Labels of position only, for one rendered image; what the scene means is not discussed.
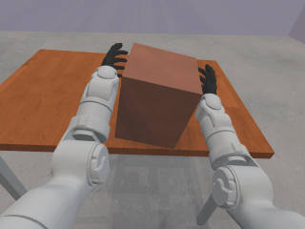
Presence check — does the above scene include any robot left upper arm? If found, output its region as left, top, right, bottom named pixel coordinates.
left=0, top=139, right=110, bottom=229

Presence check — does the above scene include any left robot hand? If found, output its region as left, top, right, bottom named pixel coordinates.
left=101, top=43, right=128, bottom=77

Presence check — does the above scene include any table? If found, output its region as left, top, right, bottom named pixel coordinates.
left=0, top=49, right=275, bottom=225

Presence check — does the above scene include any robot left forearm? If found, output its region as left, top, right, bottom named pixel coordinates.
left=51, top=65, right=119, bottom=163

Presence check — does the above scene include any robot right upper arm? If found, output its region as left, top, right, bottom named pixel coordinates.
left=212, top=165, right=305, bottom=229

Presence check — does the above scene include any carton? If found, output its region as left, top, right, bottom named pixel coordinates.
left=114, top=42, right=203, bottom=149

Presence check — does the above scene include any robot right forearm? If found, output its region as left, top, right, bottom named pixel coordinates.
left=194, top=94, right=274, bottom=191

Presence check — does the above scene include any right robot hand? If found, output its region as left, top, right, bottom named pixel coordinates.
left=198, top=64, right=217, bottom=95

